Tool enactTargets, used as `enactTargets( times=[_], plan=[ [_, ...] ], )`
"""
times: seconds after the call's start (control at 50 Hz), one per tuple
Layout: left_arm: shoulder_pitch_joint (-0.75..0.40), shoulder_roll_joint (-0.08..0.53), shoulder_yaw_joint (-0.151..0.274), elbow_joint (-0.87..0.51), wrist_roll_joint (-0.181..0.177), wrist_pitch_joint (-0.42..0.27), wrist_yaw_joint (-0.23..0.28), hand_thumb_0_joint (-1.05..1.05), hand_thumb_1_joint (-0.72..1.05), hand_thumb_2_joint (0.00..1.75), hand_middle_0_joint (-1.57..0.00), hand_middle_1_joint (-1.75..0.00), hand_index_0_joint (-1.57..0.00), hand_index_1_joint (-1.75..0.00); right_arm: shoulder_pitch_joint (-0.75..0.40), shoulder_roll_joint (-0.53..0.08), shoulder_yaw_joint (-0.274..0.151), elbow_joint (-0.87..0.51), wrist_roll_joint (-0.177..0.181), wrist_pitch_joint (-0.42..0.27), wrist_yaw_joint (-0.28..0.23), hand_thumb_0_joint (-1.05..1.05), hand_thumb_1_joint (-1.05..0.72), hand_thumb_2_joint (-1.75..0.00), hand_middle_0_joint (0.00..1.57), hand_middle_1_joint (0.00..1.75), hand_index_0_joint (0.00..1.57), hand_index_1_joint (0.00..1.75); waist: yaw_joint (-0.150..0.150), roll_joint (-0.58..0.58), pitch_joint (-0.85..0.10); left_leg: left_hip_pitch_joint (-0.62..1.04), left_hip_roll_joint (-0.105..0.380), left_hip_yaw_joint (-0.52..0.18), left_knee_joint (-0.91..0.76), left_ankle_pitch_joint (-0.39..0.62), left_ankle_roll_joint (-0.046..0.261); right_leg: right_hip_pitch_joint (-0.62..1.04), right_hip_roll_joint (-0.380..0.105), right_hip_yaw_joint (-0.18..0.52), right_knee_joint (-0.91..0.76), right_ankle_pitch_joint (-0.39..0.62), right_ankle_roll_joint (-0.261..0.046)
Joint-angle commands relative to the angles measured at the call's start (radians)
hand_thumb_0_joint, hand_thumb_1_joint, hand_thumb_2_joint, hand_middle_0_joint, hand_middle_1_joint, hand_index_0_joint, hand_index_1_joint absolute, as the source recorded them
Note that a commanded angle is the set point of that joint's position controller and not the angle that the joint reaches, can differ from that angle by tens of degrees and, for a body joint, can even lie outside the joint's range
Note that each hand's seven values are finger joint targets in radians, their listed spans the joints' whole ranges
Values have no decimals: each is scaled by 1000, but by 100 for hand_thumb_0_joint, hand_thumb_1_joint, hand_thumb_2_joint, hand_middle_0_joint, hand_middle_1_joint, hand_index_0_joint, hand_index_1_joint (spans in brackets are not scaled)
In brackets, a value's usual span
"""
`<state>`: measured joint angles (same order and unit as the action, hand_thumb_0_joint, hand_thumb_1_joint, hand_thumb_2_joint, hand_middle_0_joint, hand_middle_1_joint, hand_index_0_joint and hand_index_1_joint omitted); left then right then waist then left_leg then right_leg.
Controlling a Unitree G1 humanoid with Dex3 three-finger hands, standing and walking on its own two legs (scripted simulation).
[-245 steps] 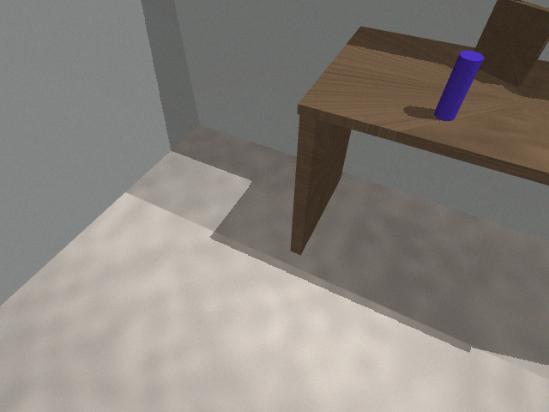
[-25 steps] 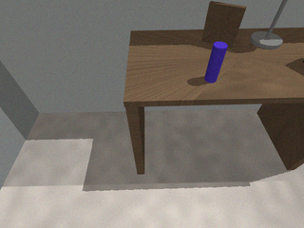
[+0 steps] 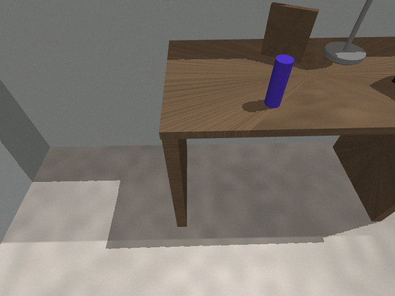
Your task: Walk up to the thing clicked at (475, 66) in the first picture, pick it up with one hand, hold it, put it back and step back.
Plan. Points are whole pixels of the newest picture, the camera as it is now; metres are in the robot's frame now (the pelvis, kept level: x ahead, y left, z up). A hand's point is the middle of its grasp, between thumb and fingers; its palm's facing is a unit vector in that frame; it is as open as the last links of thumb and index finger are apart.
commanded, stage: stand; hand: right
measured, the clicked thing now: (278, 83) +0.68 -0.20 +0.05
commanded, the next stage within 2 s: walk up in 1.54 s
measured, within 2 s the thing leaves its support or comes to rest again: neither
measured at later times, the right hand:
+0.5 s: hand out of the picture +0.07 -0.25 -0.16, palm faces -0.04 +0.94 -0.34, open 7.4 cm
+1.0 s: hand out of the picture +0.08 -0.25 -0.16, palm faces -0.03 +0.94 -0.34, open 7.4 cm
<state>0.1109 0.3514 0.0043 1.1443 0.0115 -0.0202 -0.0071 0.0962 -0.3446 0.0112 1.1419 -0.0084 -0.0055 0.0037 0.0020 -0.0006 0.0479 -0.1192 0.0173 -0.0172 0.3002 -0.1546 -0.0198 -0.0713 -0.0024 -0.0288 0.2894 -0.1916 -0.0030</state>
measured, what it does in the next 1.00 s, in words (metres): stands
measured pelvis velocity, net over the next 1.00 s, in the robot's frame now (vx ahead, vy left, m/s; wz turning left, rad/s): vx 0.01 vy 0.00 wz -0.01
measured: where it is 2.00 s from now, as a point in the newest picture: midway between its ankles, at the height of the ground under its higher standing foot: outside the picture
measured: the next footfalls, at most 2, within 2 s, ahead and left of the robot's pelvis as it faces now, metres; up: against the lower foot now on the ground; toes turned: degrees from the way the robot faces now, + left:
right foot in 1.78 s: +0.11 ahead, -0.17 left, +0.00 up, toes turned -2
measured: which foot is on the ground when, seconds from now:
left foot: down 0.00-1.00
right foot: down 0.00-1.00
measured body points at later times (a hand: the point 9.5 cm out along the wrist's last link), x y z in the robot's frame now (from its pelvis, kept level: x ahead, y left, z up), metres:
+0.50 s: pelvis +0.00 +0.00 +0.00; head +0.01 +0.00 +0.45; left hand +0.07 +0.30 -0.13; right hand +0.08 -0.30 -0.14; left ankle +0.01 +0.13 -0.75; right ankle -0.02 -0.11 -0.75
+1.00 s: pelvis +0.01 +0.00 +0.00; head +0.02 +0.00 +0.45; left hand +0.08 +0.30 -0.13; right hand +0.08 -0.30 -0.13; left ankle +0.01 +0.13 -0.75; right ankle -0.02 -0.11 -0.75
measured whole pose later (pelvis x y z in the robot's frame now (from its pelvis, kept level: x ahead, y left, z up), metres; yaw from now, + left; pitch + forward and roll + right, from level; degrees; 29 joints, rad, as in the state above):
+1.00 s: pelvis +0.01 +0.00 +0.00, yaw +0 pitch -2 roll +0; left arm 0.11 0.35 0.00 1.13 0.01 -0.02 -0.01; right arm 0.10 -0.35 0.01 1.13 -0.01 -0.01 0.00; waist 0.00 0.00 0.05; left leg -0.11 0.02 -0.01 0.30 -0.17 -0.02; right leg -0.06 0.00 -0.02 0.29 -0.20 0.00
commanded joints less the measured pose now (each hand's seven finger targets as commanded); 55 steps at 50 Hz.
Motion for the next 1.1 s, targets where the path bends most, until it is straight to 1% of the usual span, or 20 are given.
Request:
enactTargets(
  times=[0.0,0.04,0.06,0.16,0.2,0.22,0.32,0.44,0.5,0.6,0.64,0.66,0.68,0.74,0.8,0.82,0.96,1.02,1.06,1.08],
  plan=[
    [-37,215,37,-63,-5,-17,20,0,90,90,-20,-30,-20,-30,-36,-214,-44,-65,1,-24,-12,0,-90,-90,20,30,20,30,-3,4,-94,38,115,-77,-12,186,35,7,-137,99,-36,193,-17],
    [-33,210,35,-63,-5,-16,19,0,90,90,-20,-30,-20,-30,-31,-217,-43,-64,2,-24,-13,0,-90,-90,20,30,20,30,-4,12,-75,28,113,-81,-21,156,33,-8,-134,100,-42,153,-16],
    [-30,214,36,-61,-4,-17,18,0,90,90,-20,-30,-20,-30,-39,-217,-44,-65,2,-25,-13,0,-90,-90,20,30,20,30,-3,15,-87,42,116,-81,-16,172,38,-1,-137,103,-39,170,-18],
    [-34,213,39,-62,-4,-13,17,0,90,90,-20,-30,-20,-30,-29,-219,-42,-64,0,-26,-15,0,-90,-90,20,30,20,30,-4,20,-69,26,113,-82,-35,119,36,-22,-133,106,-43,107,-18],
    [-30,213,37,-63,-2,-14,16,0,90,90,-20,-30,-20,-30,-35,-220,-43,-67,1,-26,-13,0,-90,-90,20,30,20,30,0,10,-79,39,119,-85,-26,156,38,-15,-132,101,-39,137,-18],
    [-26,208,34,-60,-5,-14,17,0,90,90,-20,-30,-20,-30,-36,-215,-40,-67,1,-25,-12,0,-90,-90,20,30,20,30,-1,2,-58,20,114,-87,-31,144,35,-21,-131,100,-46,127,-15],
    [-37,216,38,-68,-4,-14,16,0,90,90,-20,-30,-20,-30,-25,-215,-41,-67,0,-27,-13,0,-90,-90,20,30,20,30,-6,13,-90,37,116,-81,-25,152,37,-2,-138,108,-40,144,-20],
    [-24,214,36,-62,-3,-13,16,0,90,90,-20,-30,-20,-30,-32,-217,-41,-66,2,-27,-13,0,-90,-90,20,30,20,30,-1,2,-75,35,117,-87,-30,161,34,-11,-131,99,-40,136,-17],
    [-31,213,35,-64,-4,-13,17,0,90,90,-20,-30,-20,-30,-28,-216,-40,-65,0,-25,-13,0,-90,-90,20,30,20,30,-3,6,-68,27,114,-83,-31,131,35,-16,-134,103,-44,120,-19],
    [-24,214,35,-67,-3,-16,17,0,90,90,-20,-30,-20,-30,-27,-217,-41,-66,0,-25,-13,0,-90,-90,20,30,20,30,-3,11,-78,45,117,-81,-19,163,36,-16,-137,105,-41,160,-18],
    [-26,217,36,-65,-4,-15,18,0,90,90,-20,-30,-20,-30,-21,-214,-40,-64,0,-23,-13,0,-90,-90,20,30,20,30,-6,-3,-62,30,112,-82,-28,119,34,-25,-134,108,-49,121,-14],
    [-23,217,35,-65,-3,-15,18,0,90,90,-20,-30,-20,-30,-26,-212,-41,-65,0,-23,-12,0,-90,-90,20,30,20,30,-5,-12,-59,30,113,-84,-27,121,33,-30,-132,104,-49,116,-16],
    [-25,212,34,-66,-5,-15,18,0,90,90,-20,-30,-20,-30,-20,-219,-41,-64,1,-23,-13,0,-90,-90,20,30,20,30,-6,10,-66,31,114,-82,-27,117,36,-23,-136,113,-51,120,-16],
    [-23,218,36,-67,-2,-16,20,0,90,90,-20,-30,-20,-30,-25,-215,-43,-67,-1,-22,-12,0,-90,-90,20,30,20,30,-4,-4,-78,30,113,-80,-22,144,35,-10,-135,104,-44,150,-16],
    [-20,216,35,-70,-3,-16,20,0,90,90,-20,-30,-20,-30,-28,-216,-44,-69,0,-24,-14,0,-90,-90,20,30,20,30,-2,2,-104,49,116,-76,-4,220,35,18,-138,99,-27,241,-16],
    [-25,219,37,-69,-6,-16,20,0,90,90,-20,-30,-20,-30,-14,-213,-41,-65,0,-24,-15,0,-90,-90,20,30,20,30,-6,7,-104,44,115,-74,-15,200,34,19,-138,104,-30,211,-18],
    [-20,215,36,-71,-5,-14,20,0,90,90,-20,-30,-20,-30,-26,-216,-41,-67,2,-26,-16,0,-90,-90,20,30,20,30,0,18,-85,52,119,-77,-14,228,34,11,-136,100,-26,229,-19],
    [-31,214,38,-71,-4,-11,20,0,90,90,-20,-30,-20,-30,-23,-214,-42,-68,0,-24,-18,0,-90,-90,20,30,20,30,-3,11,-75,44,118,-74,-22,185,35,4,-136,104,-34,177,-20],
    [-20,217,39,-70,-4,-11,19,0,90,90,-20,-30,-20,-30,-26,-215,-42,-69,2,-24,-17,0,-90,-90,20,30,20,30,-2,8,-68,50,118,-77,-29,175,35,-11,-132,102,-39,161,-18],
    [-26,218,40,-71,-2,-12,20,0,90,90,-20,-30,-20,-30,-23,-215,-44,-71,1,-24,-16,0,-90,-90,20,30,20,30,-6,1,-75,44,118,-78,-24,187,34,3,-132,98,-35,176,-19]
  ],
)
